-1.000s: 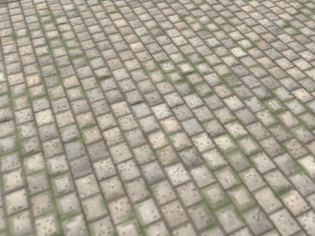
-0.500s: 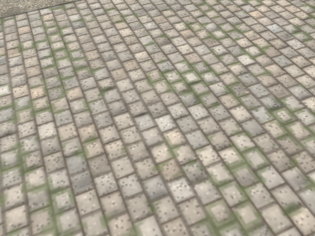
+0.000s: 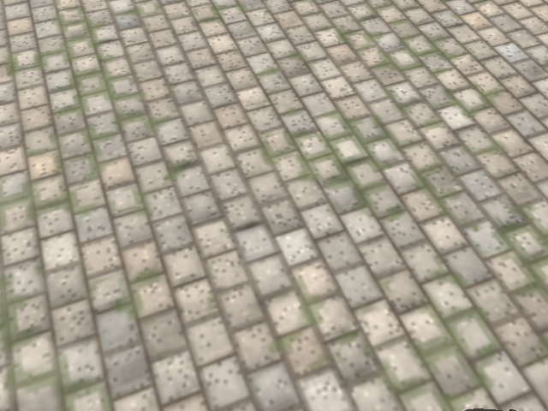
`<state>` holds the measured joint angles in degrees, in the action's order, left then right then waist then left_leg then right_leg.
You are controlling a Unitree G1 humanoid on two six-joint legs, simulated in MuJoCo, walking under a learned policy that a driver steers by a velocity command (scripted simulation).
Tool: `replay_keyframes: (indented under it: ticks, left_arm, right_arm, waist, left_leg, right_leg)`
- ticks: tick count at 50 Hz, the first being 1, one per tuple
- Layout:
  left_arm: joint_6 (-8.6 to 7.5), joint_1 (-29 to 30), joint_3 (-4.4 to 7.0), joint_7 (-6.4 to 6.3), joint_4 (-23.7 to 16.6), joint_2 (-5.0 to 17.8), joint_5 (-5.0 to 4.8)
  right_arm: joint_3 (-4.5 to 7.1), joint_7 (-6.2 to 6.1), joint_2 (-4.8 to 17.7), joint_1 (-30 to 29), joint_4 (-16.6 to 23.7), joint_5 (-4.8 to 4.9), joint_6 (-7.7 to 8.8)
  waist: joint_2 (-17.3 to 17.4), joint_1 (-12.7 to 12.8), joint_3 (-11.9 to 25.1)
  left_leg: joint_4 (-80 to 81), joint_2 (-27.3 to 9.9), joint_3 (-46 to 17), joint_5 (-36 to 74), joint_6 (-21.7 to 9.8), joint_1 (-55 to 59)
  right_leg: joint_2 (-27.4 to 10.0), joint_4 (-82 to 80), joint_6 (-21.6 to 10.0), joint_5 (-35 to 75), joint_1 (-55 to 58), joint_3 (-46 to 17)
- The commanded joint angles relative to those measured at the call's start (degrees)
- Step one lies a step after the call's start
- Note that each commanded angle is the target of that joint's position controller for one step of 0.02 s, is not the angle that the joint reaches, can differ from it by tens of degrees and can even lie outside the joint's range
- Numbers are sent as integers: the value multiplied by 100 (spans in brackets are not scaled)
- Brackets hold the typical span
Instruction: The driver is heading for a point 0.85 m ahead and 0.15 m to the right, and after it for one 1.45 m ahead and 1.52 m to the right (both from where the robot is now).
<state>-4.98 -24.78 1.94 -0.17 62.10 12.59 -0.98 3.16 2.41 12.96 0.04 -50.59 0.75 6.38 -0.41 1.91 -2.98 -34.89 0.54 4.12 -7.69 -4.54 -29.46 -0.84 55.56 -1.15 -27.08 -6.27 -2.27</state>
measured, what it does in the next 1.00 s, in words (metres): walks ahead, turning right: right foot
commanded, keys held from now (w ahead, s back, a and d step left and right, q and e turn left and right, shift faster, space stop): w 0.10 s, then w+e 0.72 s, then w+q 0.12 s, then q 0.06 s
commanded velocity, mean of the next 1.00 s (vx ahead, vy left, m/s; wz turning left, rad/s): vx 0.49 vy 0.00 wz -0.33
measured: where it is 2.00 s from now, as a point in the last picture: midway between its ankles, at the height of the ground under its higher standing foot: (356, 285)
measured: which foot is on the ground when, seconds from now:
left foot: down 0.00-0.54, up 0.56-1.00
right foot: up 0.00-0.50, down 0.52-1.00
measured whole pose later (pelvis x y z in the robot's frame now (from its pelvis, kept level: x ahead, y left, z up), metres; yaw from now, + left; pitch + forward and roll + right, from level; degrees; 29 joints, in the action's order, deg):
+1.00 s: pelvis +0.58 -0.09 +0.01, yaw -22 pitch +3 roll -1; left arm -3.6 -20.0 4.3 -0.8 47.4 15.6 -0.4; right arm 2.4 1.7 15.1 2.3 -44.8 -0.2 7.2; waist 1.9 3.7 0.3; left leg -27.1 -0.5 0.0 1.7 -2.7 -29.8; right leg 5.0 22.7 -3.1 -23.3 -1.6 -7.4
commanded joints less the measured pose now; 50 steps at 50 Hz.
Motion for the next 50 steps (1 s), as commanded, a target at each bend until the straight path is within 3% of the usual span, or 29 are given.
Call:
replay_keyframes:
  ticks: [1, 2, 4, 6, 7, 9, 14, 20, 22, 23, 24, 25, 26, 27, 28, 29, 30, 31, 32, 33, 35, 37, 41, 44, 46, 48, 49, 50]
  left_arm:
    - [-350, 444, 100, 22, -680, 683, -207]
    - [-316, 647, 155, -44, -711, 697, -130]
    - [-118, 328, 196, -101, -659, 452, -42]
    - [11, 291, 196, -115, -676, 305, -57]
    - [51, 471, 213, -121, -753, 358, -52]
    - [79, 951, 249, -119, -921, 459, -15]
    - [18, 1807, 234, 13, -1204, 390, -28]
    - [14, 2751, 116, 252, -1699, 248, -26]
    - [9, 2774, 134, 342, -1865, 321, -34]
    - [13, 2632, 178, 374, -1908, 421, -34]
    - [24, 2278, 259, 390, -1890, 577, -35]
    - [32, 1485, 400, 391, -1729, 822, -48]
    - [55, 507, 617, 313, -1512, 1271, -49]
    - [90, -2, 772, 206, -1452, 1934, -32]
    - [49, -108, 678, 220, -1536, 1809, 5]
    - [32, -27, 571, 202, -1522, 1372, 61]
    - [13, 391, 500, 185, -1605, 1105, 27]
    - [11, 889, 431, 195, -1755, 917, 18]
    - [11, 1197, 374, 189, -1871, 759, 53]
    - [19, 1307, 349, 172, -1935, 717, 78]
    - [-2, 1230, 394, 112, -1963, 914, 46]
    - [-8, 1017, 446, 25, -1954, 1101, 25]
    - [53, 669, 461, -52, -1923, 1124, -22]
    - [33, 394, 410, -50, -1754, 992, -10]
    - [41, 282, 405, -51, -1683, 1008, 13]
    - [85, 312, 421, -75, -1648, 1087, 60]
    - [116, 423, 419, -91, -1663, 1106, 76]
    - [141, 540, 393, -110, -1707, 1075, 88]
  right_arm:
    - [166, -35, 769, 1413, -216, 7, -2]
    - [94, 4, 553, 1008, -175, -50, 34]
    - [27, 53, 335, 833, -260, -129, 76]
    - [46, 1, 459, 1029, -385, -124, 83]
    - [66, -49, 570, 1124, -429, -142, 92]
    - [96, -149, 707, 1366, -512, -160, 94]
    - [87, -289, 793, 1701, -557, -143, 67]
    - [126, -340, 893, 2218, -705, -77, -95]
    - [164, -365, 1006, 2113, -646, -46, -185]
    - [190, -387, 1101, 2001, -577, -40, -223]
    - [216, -414, 1190, 1917, -511, -42, -266]
    - [221, -436, 1229, 1780, -436, -42, -318]
    - [188, -452, 1189, 1751, -319, -48, -309]
    - [-21, -359, 498, 2208, -74, -217, -163]
    - [-101, -247, 445, 2113, 77, -79, 126]
    - [37, -178, 899, 1408, 245, 145, 307]
    - [27, -177, 904, 1112, 341, 175, 374]
    - [59, -226, 882, 1063, 295, 65, 356]
    - [127, -266, 932, 1124, 288, -22, 272]
    - [150, -269, 897, 1216, 320, -50, 170]
    - [148, -296, 738, 1221, 412, -129, 37]
    - [135, -333, 677, 792, 600, -172, -8]
    - [63, -287, 517, -77, 871, -113, 32]
    - [34, -177, 571, -258, 912, -49, 94]
    - [49, -108, 699, -393, 1003, -42, 135]
    - [71, -66, 817, -320, 1045, -66, 168]
    - [108, -57, 897, -49, 983, -100, 188]
    - [180, -50, 1026, 548, 800, -154, 213]
  waist:
    - [595, -670, 1182]
    - [171, -437, 784]
    - [412, -57, 567]
    - [463, 38, 352]
    - [446, 41, 235]
    - [342, -65, 77]
    - [297, -329, -17]
    - [183, -655, -320]
    - [290, -540, -263]
    - [428, -407, -89]
    - [584, -189, 207]
    - [601, 257, 642]
    - [358, 702, 1183]
    - [-1039, 394, 1878]
    - [-1179, 334, 2679]
    - [-745, 534, 2105]
    - [-397, 381, 1448]
    - [105, 84, 1035]
    - [124, -148, 808]
    - [39, -301, 727]
    - [-63, -387, 607]
    - [-128, -296, 448]
    - [-411, 60, 325]
    - [-547, 246, 324]
    - [-565, 285, 245]
    - [-620, 192, 164]
    - [-628, 34, 292]
    - [-558, -263, 680]
  left_leg:
    - [2014, -1956, -3236, -831, -1091, 3703]
    - [2187, -1731, -2544, -265, -955, 2729]
    - [2497, -1340, -1782, -3, -817, 1755]
    - [2753, -1270, -1378, 179, -889, 1418]
    - [2856, -1281, -1223, 275, -911, 1398]
    - [2947, -1331, -1016, 464, -887, 1619]
    - [2984, -1234, -267, 853, -587, 2149]
    - [2597, -1592, 212, 1362, -463, 3454]
    - [2145, -1692, 367, 2422, -367, 3708]
    - [1763, -1696, 475, 3500, -297, 3740]
    - [1158, -1677, 577, 4575, -223, 3731]
    - [97, -1535, 724, 5142, -95, 3505]
    - [-1403, -1292, 776, 4332, 128, 2482]
    - [-3629, -445, 659, 213, 478, 100]
    - [-4779, 336, -593, -2540, 503, -1225]
    - [-4899, -81, -1050, -2128, 308, -1853]
    - [-4492, -356, -955, -1595, 206, -1884]
    - [-3968, -590, -896, -1257, 231, -1494]
    - [-3542, -748, -887, -1081, 285, -1016]
    - [-3307, -810, -888, -1009, 348, -698]
    - [-2770, -780, -757, -797, 543, -538]
    - [-1960, -675, -669, -204, 711, -638]
    - [-98, -287, -614, 1174, 728, -264]
    - [383, -299, -591, 1655, 610, -139]
    - [537, -329, -600, 1279, 411, -390]
    - [678, -286, -538, 724, 166, -451]
    - [819, -144, -405, 596, 36, -109]
    - [1000, 38, -249, 1020, -122, 692]
  right_leg:
    - [-287, 2565, -278, 441, -3568, -345]
    - [-541, 2183, -288, 882, -3250, -234]
    - [-816, 1639, -322, 1232, -2545, -266]
    - [-879, 1311, -269, 1341, -2561, -182]
    - [-912, 1115, -213, 1561, -2779, -181]
    - [-952, 577, -111, 2131, -3339, -248]
    - [-636, -988, -125, 3438, -3533, -169]
    - [-476, -1930, -264, 3038, -3924, 231]
    - [-324, -2054, -402, 2419, -3696, 492]
    - [-140, -2053, -502, 2103, -3289, 702]
    - [96, -2003, -614, 1835, -2690, 897]
    - [372, -2218, -779, 1924, -1630, 1012]
    - [247, -2446, -1054, 2146, 49, 449]
    - [-1259, -2558, -1920, 2007, 2236, -2249]
    - [-2041, -3710, -2586, 1442, 3218, -4784]
    - [-1764, -3809, -2131, 1547, 2953, -3959]
    - [-1514, -3803, -1863, 1947, 2085, -3015]
    - [-1263, -3889, -1685, 2462, 1065, -2351]
    - [-1065, -4031, -1593, 2859, 310, -1926]
    - [-933, -4169, -1575, 2962, -135, -1759]
    - [-809, -4306, -1627, 3357, -628, -1464]
    - [-680, -4377, -1573, 3441, -843, -1241]
    - [-380, -4243, -1219, 2675, -937, -1058]
    - [-646, -4143, -1150, 2365, -484, -1125]
    - [-923, -3909, -1113, 2543, 93, -1282]
    - [-1103, -3608, -986, 3392, 592, -1305]
    - [-1006, -3202, -855, 4405, 745, -1148]
    - [-716, -2469, -681, 5457, 784, -877]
